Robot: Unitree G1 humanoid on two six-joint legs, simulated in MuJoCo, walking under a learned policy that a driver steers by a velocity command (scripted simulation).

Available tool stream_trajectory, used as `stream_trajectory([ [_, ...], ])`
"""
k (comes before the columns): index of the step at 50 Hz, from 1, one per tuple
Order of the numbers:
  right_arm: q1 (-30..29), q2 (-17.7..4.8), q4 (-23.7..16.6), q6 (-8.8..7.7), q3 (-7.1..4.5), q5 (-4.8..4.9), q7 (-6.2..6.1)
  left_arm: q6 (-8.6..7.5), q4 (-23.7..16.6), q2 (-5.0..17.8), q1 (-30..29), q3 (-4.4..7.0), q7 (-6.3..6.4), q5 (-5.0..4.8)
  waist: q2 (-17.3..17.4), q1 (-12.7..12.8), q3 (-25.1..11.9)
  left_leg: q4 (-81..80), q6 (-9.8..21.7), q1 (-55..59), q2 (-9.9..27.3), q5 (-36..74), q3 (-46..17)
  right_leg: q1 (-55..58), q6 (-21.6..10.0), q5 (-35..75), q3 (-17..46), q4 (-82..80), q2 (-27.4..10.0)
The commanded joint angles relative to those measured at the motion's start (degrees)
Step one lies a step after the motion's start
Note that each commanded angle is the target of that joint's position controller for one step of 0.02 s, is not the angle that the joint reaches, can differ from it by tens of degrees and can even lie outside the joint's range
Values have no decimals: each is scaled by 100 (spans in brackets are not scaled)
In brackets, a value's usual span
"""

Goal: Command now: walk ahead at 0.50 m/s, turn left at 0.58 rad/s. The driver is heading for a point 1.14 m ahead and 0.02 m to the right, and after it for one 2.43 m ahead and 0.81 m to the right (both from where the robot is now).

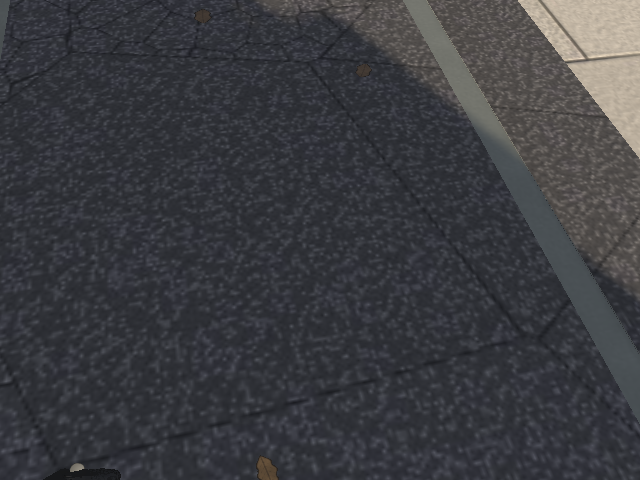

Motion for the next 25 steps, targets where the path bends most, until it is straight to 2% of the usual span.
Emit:
stream_trajectory([
  [1,-94,-1033,-406,-65,-260,27,-131,-6,-388,277,-312,50,-4,8,490,72,-271,-749,806,-120,1173,1106,-1073,160,173,1074,-154,-1176,232],
  [4,122,-1055,-336,-15,-268,39,-149,-57,-554,237,-800,12,-77,-61,643,-149,-196,-668,623,-241,1121,575,-1149,554,164,1753,-198,-2080,469],
  [6,275,-1030,-266,16,-266,63,-154,-105,-651,332,-971,29,-124,-96,672,-207,-185,-430,598,-1,1242,444,-1413,596,100,1726,-93,-2355,526],
  [8,334,-986,-243,57,-259,64,-183,-167,-680,464,-956,65,-176,-101,720,-164,-215,-76,554,373,1369,416,-1749,642,-4,1418,6,-2604,559],
  [10,253,-1004,-267,96,-274,46,-208,-234,-625,596,-659,119,-193,-113,904,23,-270,281,479,548,1456,695,-2022,988,-167,908,-14,-2699,583],
  [11,148,-921,-294,110,-242,30,-205,-265,-480,670,-172,169,-181,-95,949,283,-445,613,382,547,1345,1086,-1938,1555,-306,968,-168,-2904,622],
  [12,139,-675,-333,94,-150,-7,-180,-299,-332,853,486,246,-157,-7,828,569,-969,1473,208,329,1051,1377,-1659,2657,-557,1026,-11,-2855,338],
  [13,289,-393,-414,81,-27,-123,-172,-287,-236,1139,1394,303,-126,53,110,849,-1818,3084,-22,-448,634,226,-1137,4164,-912,749,1074,-2742,-615],
  [14,1237,-159,-453,23,36,117,-159,-212,79,1494,1807,408,-193,63,-2043,385,-2192,4750,-392,-2493,-68,-2455,-662,5587,-1867,-647,3905,-3482,-1678],
  [15,1089,-762,-267,9,-44,170,-176,-201,-29,877,1624,269,-230,-113,-1167,555,-1652,5371,-431,-3142,353,-2294,-906,5310,-1745,-1915,4127,-3753,-1621],
  [16,365,-1006,-359,10,-107,123,-162,-163,-81,554,1339,181,-210,-129,-568,705,-928,5446,-433,-3286,523,-1756,-779,4607,-1512,-1747,3164,-3799,-1366],
  [17,-34,-942,-451,2,-97,51,-171,-121,-124,515,1060,136,-205,-57,-126,613,-579,5308,-437,-3116,706,-1386,-568,3924,-1405,-1070,2512,-3883,-1137],
  [18,-294,-866,-536,-32,-102,-25,-155,-98,-85,437,927,104,-195,-24,-62,539,-305,4982,-435,-3042,857,-1131,-526,3438,-1426,-403,2073,-3989,-960],
  [19,-280,-767,-563,-46,-96,-16,-119,-108,-58,375,895,61,-175,25,-209,401,-309,4727,-417,-2771,1012,-972,-473,3161,-1388,64,1713,-4084,-801],
  [21,-201,-555,-554,-41,-46,2,-81,-131,43,352,983,44,-166,-30,-389,315,-376,4265,-460,-2604,1122,-943,-258,3012,-1463,606,1314,-4253,-681],
  [23,-495,-421,-680,-40,24,-46,-69,-140,136,561,1103,90,-142,-91,-328,359,-287,3665,-554,-2738,1220,-737,-90,2940,-1584,999,1057,-4452,-735],
  [25,-851,-334,-778,-64,89,-62,-43,-101,195,726,1185,127,-111,-113,-242,453,-250,2943,-614,-2705,1258,-154,24,2918,-1561,1206,737,-4565,-684],
])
